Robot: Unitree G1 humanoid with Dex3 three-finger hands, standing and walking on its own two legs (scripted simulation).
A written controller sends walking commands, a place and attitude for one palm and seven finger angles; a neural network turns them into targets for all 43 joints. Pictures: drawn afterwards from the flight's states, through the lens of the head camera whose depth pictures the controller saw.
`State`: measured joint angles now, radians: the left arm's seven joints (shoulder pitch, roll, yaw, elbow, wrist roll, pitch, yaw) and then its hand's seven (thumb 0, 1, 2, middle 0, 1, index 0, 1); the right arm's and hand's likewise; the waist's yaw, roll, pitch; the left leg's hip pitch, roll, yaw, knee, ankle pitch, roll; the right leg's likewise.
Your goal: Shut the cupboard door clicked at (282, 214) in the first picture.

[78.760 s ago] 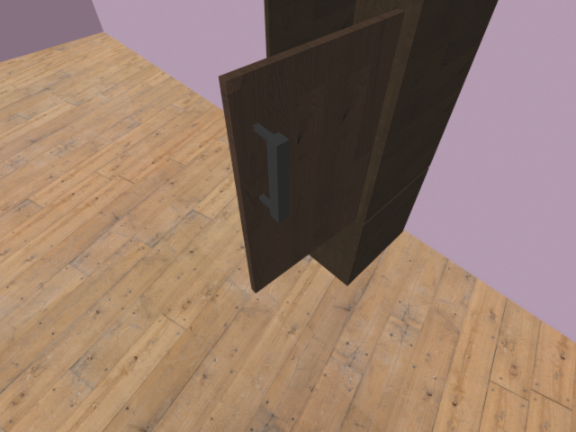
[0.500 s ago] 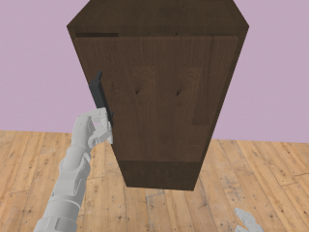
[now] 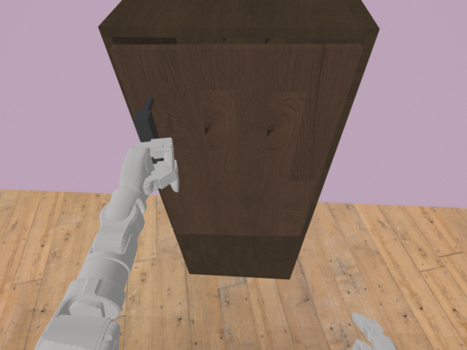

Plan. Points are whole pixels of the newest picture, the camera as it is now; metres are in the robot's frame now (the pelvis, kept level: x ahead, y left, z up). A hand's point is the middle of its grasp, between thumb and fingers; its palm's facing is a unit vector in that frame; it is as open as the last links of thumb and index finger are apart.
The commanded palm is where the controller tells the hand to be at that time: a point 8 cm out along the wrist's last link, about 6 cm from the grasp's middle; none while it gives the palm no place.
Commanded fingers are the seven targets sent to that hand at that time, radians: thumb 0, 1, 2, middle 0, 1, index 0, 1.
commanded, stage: push the door shut along its arc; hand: left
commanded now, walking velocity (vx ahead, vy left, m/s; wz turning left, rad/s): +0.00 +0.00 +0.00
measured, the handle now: (157, 144) +0.47 +0.16 +0.10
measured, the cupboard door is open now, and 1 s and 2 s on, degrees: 2 0 0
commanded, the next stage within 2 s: pull the fist back off the door in 0.40 s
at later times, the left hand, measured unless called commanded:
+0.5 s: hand (171, 167) +0.40 +0.12 +0.10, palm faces -0.20 -0.98 -0.04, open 3.2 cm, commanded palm +0.44 +0.15 +0.10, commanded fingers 0.00 0.90 0.90 -1.30 -1.50 -1.30 -1.50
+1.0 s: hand (194, 165) +0.41 +0.08 +0.10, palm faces -0.04 -1.00 -0.02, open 3.1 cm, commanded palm +0.38 +0.14 +0.10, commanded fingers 0.00 0.90 0.90 -1.30 -1.50 -1.30 -1.50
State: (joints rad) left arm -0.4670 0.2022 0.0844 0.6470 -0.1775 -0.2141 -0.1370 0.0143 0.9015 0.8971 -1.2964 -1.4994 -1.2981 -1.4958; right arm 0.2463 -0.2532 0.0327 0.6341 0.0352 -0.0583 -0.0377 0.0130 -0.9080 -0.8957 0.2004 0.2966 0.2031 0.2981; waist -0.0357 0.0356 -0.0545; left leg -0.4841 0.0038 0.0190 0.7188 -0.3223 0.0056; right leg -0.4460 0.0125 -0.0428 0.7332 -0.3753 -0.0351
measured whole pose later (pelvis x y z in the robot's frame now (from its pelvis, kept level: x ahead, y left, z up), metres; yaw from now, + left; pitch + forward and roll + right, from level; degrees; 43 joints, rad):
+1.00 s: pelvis -0.06 +0.02 -0.02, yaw -3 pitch +9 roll +0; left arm -0.81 0.23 0.18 1.04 -0.11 -0.33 0.04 0.01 0.90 0.90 -1.31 -1.50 -1.30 -1.50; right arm 0.38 -0.28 0.02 0.66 0.01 -0.09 -0.01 0.01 -0.91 -0.90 0.20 0.30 0.20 0.30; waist -0.13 0.03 -0.07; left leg -0.74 -0.02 0.01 0.87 -0.31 0.03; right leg -0.71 0.04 0.00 0.87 -0.32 -0.02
